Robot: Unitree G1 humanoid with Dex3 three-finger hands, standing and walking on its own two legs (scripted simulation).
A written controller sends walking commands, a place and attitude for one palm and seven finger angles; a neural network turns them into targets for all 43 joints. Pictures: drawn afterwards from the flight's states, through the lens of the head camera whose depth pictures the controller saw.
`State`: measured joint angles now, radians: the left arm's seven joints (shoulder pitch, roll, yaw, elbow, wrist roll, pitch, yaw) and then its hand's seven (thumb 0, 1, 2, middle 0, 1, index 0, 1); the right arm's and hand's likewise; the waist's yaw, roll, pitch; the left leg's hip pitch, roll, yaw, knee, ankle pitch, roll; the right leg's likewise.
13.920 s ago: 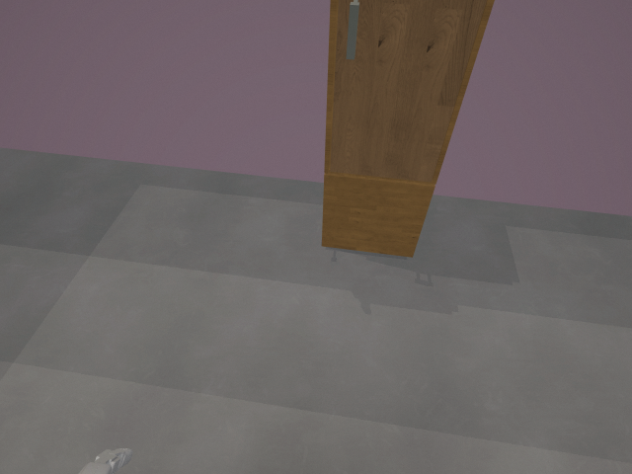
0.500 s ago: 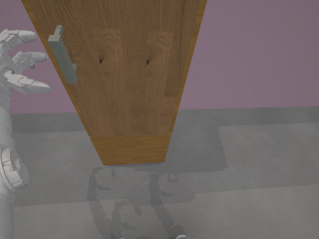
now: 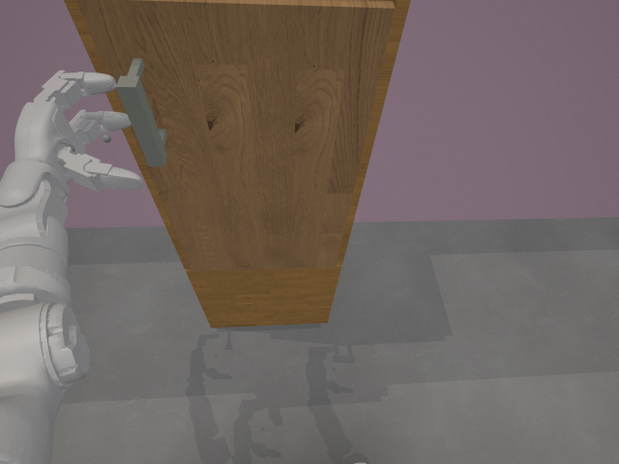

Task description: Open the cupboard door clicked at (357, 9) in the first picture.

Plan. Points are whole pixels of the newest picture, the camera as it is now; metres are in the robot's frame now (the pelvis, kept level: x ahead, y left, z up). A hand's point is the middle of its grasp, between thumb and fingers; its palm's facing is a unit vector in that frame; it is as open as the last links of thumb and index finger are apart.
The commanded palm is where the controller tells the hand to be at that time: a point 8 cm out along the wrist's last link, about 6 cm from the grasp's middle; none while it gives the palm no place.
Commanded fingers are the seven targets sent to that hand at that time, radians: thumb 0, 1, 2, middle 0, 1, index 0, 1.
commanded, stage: slide the fingers in behind the handle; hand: left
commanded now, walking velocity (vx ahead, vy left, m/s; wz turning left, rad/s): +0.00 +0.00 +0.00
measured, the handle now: (147, 115) +0.53 +0.19 +0.14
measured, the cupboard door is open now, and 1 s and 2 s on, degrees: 0 0 0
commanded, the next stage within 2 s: close the thumb around the handle in 1.12 s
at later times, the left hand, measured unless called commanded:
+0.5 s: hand (142, 138) +0.48 +0.19 +0.15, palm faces +0.02 -1.00 +0.00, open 14.0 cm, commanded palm +0.45 +0.24 +0.14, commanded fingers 0.00 -0.50 0.30 -0.30 -1.20 -0.30 -1.20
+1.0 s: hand (155, 142) +0.47 +0.17 +0.15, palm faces +0.02 -1.00 +0.00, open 14.0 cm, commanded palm +0.45 +0.22 +0.14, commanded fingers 0.00 -0.50 0.30 -0.30 -1.20 -0.30 -1.20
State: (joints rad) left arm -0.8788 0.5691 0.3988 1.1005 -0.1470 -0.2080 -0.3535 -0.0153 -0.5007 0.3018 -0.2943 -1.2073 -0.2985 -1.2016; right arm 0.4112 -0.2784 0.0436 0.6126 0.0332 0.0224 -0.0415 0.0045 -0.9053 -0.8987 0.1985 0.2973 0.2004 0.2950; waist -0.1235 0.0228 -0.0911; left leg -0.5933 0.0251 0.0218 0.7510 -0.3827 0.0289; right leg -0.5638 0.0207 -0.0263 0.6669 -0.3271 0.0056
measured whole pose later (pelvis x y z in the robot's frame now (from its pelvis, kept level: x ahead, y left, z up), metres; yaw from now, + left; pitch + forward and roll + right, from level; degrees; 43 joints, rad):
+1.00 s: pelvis -0.01 -0.02 +0.00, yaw +0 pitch +11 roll -1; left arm -0.91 0.46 0.35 1.12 -0.12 -0.23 -0.23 -0.02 -0.50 0.30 -0.30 -1.20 -0.30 -1.20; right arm 0.39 -0.28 0.04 0.63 0.03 -0.02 -0.04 0.01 -0.91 -0.90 0.20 0.30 0.20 0.29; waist -0.12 0.02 -0.07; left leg -0.57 0.03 0.02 0.74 -0.36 0.01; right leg -0.56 0.02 -0.03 0.69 -0.32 -0.01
